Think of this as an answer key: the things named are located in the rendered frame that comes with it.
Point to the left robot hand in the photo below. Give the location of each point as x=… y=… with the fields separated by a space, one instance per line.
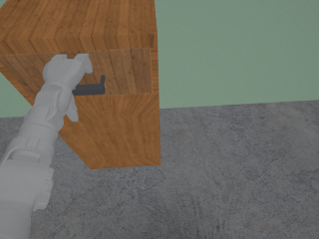
x=68 y=72

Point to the robot left upper arm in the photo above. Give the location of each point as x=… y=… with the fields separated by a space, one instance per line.
x=24 y=188

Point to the left robot forearm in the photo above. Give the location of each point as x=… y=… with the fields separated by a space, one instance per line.
x=37 y=134

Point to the handle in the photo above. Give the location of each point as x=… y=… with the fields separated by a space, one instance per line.
x=90 y=89

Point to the drawer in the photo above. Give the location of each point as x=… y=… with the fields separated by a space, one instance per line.
x=127 y=71

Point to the cabinet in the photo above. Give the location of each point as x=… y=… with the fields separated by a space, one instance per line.
x=112 y=131

